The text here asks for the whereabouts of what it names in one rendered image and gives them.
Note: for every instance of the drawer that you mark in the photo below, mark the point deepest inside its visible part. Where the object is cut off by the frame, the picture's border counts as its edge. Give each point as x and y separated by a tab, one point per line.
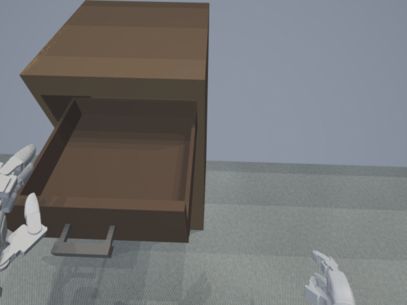
127	163

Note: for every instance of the cabinet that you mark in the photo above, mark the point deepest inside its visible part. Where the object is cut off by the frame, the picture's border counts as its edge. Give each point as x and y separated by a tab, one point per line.
129	50

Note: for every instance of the left robot hand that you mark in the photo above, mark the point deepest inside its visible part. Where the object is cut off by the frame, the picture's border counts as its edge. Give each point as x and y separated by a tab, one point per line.
13	175

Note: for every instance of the right robot hand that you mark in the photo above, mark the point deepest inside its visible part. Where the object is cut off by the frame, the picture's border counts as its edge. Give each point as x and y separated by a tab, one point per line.
335	288

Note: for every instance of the handle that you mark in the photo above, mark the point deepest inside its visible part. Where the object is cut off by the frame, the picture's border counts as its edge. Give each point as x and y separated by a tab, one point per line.
71	249

